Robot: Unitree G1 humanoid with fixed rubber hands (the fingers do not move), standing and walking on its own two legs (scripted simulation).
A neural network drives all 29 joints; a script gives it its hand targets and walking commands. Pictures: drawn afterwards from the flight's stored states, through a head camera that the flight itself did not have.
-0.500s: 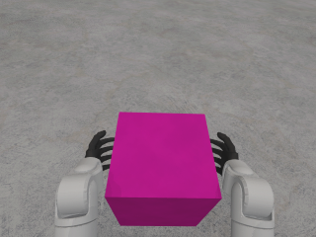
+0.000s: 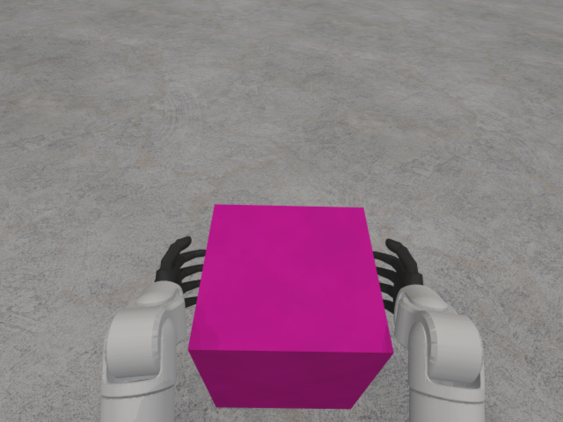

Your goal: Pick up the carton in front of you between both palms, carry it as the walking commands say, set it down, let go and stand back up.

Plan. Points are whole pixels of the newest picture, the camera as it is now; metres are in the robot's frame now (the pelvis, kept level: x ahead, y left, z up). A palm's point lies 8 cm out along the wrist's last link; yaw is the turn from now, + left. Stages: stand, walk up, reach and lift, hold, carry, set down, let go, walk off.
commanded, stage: carry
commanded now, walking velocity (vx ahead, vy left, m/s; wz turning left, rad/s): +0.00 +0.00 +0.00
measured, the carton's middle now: (286, 312) +0.29 +0.00 +0.01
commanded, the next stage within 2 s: hold in 1.70 s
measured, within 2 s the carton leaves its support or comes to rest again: neither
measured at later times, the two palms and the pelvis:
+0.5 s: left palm (178, 280) +0.30 +0.16 +0.06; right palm (390, 290) +0.30 -0.14 +0.06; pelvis +0.04 +0.01 -0.01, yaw -1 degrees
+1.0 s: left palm (181, 304) +0.28 +0.15 +0.03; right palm (389, 312) +0.28 -0.14 +0.03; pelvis -0.01 +0.01 +0.00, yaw -1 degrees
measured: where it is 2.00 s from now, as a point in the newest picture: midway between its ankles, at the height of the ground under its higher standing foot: outside the picture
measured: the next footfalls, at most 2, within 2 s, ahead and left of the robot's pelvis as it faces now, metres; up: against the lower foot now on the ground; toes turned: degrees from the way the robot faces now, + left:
none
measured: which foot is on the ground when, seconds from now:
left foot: down 0.00-1.00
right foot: down 0.00-1.00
